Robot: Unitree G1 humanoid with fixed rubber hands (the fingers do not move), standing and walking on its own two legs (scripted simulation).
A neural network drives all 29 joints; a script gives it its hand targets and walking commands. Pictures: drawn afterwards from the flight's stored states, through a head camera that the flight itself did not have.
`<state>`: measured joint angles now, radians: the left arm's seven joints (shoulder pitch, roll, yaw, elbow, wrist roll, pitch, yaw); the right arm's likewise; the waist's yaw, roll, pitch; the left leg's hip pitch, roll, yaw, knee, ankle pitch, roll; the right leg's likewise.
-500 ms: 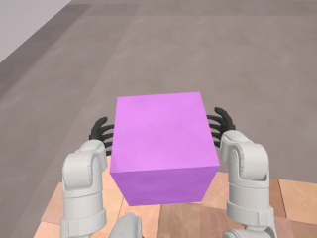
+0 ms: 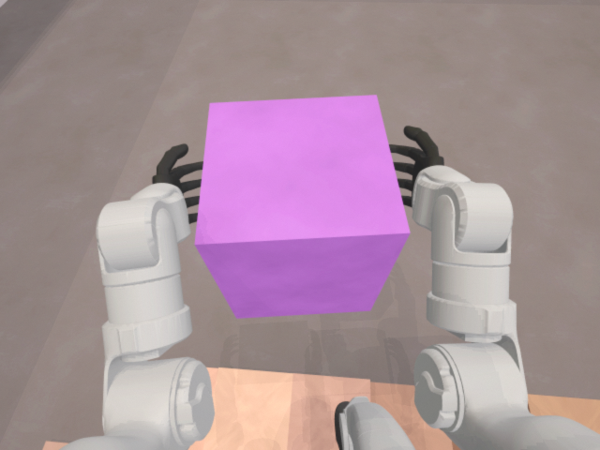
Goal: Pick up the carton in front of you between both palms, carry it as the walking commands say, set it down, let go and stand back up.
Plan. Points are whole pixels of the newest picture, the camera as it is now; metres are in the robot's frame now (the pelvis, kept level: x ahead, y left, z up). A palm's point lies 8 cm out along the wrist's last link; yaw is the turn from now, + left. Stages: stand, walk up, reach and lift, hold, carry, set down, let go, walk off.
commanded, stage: carry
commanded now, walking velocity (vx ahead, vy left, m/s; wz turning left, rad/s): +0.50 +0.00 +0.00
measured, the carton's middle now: (299, 218) +0.40 -0.02 +0.04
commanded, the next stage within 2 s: none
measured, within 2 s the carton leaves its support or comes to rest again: neither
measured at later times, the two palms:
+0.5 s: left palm (168, 99) +0.64 +0.17 +0.07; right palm (343, 75) +0.64 -0.12 +0.09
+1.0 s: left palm (176, 6) +0.99 +0.20 +0.05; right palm out of the picture +1.02 -0.09 +0.06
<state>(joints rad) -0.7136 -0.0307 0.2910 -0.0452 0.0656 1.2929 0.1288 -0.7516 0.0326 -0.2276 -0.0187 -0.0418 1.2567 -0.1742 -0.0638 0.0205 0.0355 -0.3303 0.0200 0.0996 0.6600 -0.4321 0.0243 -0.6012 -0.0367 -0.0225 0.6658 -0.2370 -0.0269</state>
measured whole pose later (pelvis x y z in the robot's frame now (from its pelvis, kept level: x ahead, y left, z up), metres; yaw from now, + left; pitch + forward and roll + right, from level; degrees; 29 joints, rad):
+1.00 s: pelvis +0.66 +0.04 -0.05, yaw +2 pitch +1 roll +0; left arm -0.60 -0.04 0.12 0.16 0.09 1.23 0.14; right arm -0.62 -0.04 -0.18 0.15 -0.07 1.21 -0.10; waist 0.05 0.03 -0.02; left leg -0.16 -0.08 0.08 1.04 -0.47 0.04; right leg -0.51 0.06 -0.19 0.56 -0.11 -0.17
